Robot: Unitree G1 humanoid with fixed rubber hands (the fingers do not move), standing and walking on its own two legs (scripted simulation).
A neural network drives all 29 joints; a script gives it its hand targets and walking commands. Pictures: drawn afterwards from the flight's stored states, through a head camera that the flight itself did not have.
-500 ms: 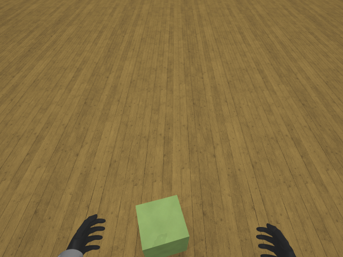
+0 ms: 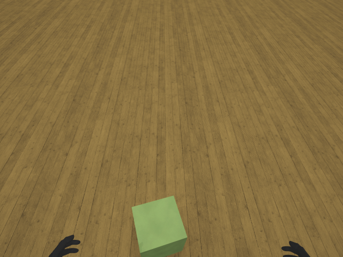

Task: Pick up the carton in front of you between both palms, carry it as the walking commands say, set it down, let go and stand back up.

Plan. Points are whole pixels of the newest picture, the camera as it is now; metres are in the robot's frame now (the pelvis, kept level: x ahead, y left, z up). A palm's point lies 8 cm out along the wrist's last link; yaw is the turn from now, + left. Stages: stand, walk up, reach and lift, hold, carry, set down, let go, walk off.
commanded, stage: stand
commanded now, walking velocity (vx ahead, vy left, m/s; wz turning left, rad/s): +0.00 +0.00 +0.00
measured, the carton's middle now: (158, 230) +0.38 +0.06 -0.65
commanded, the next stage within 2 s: none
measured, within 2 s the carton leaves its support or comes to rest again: neither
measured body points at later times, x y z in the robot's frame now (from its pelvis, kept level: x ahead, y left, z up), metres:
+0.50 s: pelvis +0.00 +0.00 +0.01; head +0.00 +0.02 +0.45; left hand +0.12 +0.30 -0.11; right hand +0.11 -0.30 -0.09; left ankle -0.01 +0.10 -0.74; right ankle -0.05 -0.13 -0.74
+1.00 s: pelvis -0.02 +0.00 +0.01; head -0.02 +0.02 +0.46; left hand +0.08 +0.31 -0.11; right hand +0.08 -0.31 -0.09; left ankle -0.01 +0.10 -0.74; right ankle -0.05 -0.13 -0.74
